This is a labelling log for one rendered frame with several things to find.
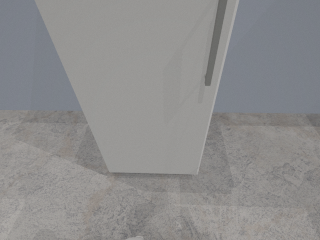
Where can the handle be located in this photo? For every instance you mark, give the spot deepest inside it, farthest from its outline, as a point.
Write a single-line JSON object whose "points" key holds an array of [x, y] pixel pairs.
{"points": [[221, 8]]}

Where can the fridge door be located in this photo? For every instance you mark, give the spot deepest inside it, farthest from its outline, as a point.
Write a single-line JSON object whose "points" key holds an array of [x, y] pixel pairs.
{"points": [[137, 68]]}

